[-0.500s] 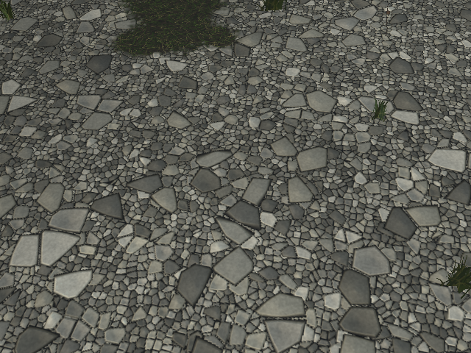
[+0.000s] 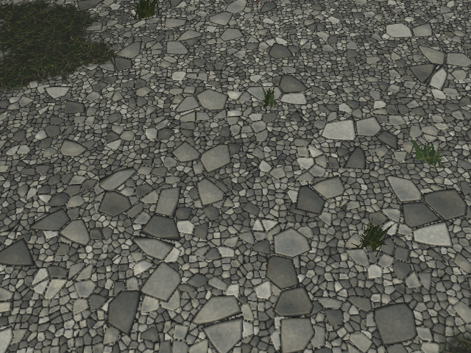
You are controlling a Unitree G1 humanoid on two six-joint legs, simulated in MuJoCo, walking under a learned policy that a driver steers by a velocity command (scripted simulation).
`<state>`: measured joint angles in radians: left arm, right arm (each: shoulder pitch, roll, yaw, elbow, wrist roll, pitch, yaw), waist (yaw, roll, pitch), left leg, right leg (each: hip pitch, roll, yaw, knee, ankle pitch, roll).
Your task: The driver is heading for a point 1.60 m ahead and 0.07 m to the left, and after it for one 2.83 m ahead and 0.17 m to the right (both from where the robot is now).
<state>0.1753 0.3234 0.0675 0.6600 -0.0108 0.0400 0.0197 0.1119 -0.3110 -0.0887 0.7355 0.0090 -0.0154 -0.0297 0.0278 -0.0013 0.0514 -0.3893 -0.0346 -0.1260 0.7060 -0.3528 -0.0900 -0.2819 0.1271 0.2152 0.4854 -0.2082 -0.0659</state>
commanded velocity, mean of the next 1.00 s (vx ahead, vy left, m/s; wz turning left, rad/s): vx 0.00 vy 0.00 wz -0.15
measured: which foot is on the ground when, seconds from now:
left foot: up 0.00-0.08, down 0.10-1.00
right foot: down 0.00-0.10, up 0.12-0.40, down 0.42-1.00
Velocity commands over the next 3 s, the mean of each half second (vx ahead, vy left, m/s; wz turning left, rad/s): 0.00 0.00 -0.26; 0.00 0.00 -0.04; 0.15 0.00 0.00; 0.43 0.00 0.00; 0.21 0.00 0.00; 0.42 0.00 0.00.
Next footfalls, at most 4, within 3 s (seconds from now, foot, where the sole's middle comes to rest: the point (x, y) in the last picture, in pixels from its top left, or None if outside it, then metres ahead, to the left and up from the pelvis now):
0.10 left None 0.06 0.14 -0.78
0.42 right None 0.02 -0.12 -0.78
1.90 right None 0.43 -0.14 -0.78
2.32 left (238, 300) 0.60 0.07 -0.78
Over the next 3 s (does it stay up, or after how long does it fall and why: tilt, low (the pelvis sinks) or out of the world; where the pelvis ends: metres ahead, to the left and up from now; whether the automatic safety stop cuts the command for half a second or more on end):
stays up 0.65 -0.10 0.01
